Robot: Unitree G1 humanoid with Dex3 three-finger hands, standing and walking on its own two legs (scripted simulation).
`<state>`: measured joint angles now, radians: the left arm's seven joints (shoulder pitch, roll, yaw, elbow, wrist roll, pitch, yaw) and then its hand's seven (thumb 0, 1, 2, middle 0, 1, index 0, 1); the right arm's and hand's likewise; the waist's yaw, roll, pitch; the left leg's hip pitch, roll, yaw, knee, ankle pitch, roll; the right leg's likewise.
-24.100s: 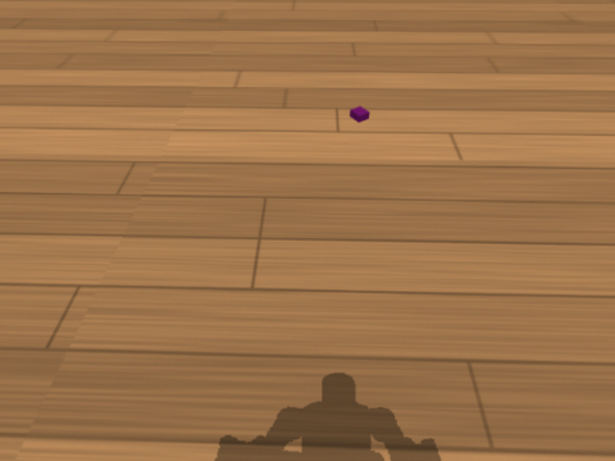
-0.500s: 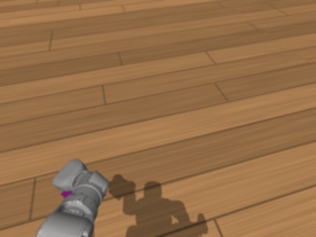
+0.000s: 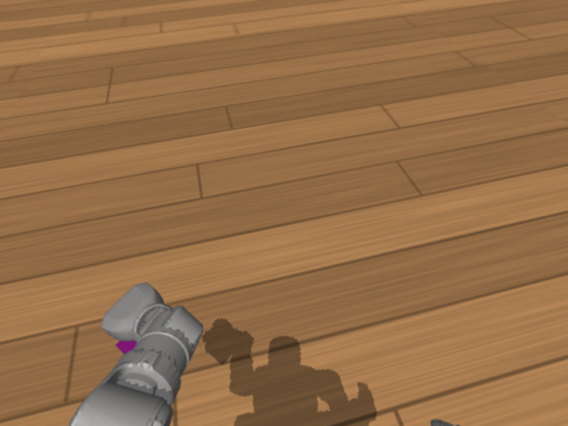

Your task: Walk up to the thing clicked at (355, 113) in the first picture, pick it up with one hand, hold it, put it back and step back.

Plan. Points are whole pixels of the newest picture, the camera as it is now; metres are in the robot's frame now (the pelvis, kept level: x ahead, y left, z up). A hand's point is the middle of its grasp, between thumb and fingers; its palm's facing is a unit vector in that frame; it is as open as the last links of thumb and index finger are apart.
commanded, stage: hold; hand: left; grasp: from above
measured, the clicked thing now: (156, 346) +0.31 +0.23 -0.10
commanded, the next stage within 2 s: crouch in 1.30 s
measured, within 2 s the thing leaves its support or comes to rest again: neither
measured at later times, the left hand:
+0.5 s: hand (154, 331) +0.30 +0.21 -0.04, palm faces -0.21 -0.39 -0.90, open 11.3 cm
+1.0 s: hand (152, 339) +0.29 +0.21 -0.04, palm faces -0.22 -0.40 -0.89, open 11.3 cm
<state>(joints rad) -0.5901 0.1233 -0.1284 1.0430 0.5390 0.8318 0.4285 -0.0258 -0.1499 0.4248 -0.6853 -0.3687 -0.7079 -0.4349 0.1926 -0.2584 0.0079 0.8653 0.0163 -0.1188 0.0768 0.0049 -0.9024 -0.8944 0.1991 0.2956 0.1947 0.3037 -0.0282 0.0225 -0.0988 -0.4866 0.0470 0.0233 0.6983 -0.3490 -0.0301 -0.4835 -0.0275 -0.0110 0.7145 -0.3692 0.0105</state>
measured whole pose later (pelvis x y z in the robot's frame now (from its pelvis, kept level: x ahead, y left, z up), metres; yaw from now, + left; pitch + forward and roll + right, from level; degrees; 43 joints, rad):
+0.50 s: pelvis +0.00 +0.00 +0.01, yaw +0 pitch +6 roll +1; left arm -0.56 0.11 -0.16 0.96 0.53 0.89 0.40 -0.03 -0.18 0.51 -0.67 -0.38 -0.69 -0.45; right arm 0.15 -0.26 0.02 0.85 0.02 -0.11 0.08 0.01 -0.90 -0.90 0.20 0.30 0.19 0.30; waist -0.01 0.03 -0.08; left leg -0.40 0.05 0.02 0.62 -0.32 -0.03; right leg -0.40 -0.02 -0.01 0.65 -0.34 0.00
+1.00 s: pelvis +0.00 +0.00 +0.01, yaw +0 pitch +4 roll +1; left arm -0.51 0.10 -0.19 0.90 0.54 0.92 0.37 -0.03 -0.19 0.54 -0.68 -0.35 -0.70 -0.44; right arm 0.12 -0.25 0.03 0.84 0.03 -0.12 0.09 0.01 -0.90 -0.90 0.20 0.30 0.19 0.30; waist 0.01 0.03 -0.08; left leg -0.36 0.04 0.03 0.57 -0.29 -0.03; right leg -0.36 -0.03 -0.01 0.61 -0.32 0.01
